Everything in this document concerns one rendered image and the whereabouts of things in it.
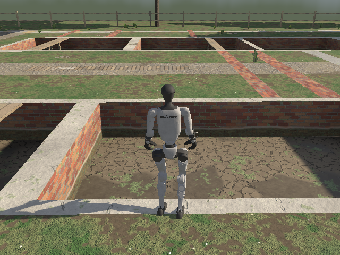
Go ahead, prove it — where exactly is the robot left hand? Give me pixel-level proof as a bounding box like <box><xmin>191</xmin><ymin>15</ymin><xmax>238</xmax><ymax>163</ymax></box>
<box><xmin>144</xmin><ymin>141</ymin><xmax>157</xmax><ymax>150</ymax></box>

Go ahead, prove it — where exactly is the left robot foot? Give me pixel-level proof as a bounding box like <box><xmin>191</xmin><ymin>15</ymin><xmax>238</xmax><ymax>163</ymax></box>
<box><xmin>157</xmin><ymin>202</ymin><xmax>167</xmax><ymax>216</ymax></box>

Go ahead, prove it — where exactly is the robot right hand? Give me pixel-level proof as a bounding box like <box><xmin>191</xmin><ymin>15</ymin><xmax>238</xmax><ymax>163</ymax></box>
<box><xmin>184</xmin><ymin>140</ymin><xmax>197</xmax><ymax>150</ymax></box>

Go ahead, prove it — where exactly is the robot right upper arm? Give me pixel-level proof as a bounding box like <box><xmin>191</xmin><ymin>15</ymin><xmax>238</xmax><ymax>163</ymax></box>
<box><xmin>180</xmin><ymin>107</ymin><xmax>194</xmax><ymax>136</ymax></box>

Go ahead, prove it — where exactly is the robot left forearm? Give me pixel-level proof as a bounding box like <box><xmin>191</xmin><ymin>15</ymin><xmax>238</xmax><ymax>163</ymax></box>
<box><xmin>145</xmin><ymin>130</ymin><xmax>152</xmax><ymax>144</ymax></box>

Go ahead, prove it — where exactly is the robot right forearm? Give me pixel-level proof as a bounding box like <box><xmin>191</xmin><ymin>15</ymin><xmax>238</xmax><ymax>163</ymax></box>
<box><xmin>188</xmin><ymin>128</ymin><xmax>196</xmax><ymax>143</ymax></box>

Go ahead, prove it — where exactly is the robot left upper arm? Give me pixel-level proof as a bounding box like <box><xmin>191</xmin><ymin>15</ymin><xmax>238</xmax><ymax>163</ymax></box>
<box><xmin>146</xmin><ymin>108</ymin><xmax>158</xmax><ymax>137</ymax></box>

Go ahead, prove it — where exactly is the robot right thigh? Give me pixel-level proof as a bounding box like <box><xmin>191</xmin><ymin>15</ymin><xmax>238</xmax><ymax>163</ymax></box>
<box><xmin>177</xmin><ymin>148</ymin><xmax>188</xmax><ymax>184</ymax></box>

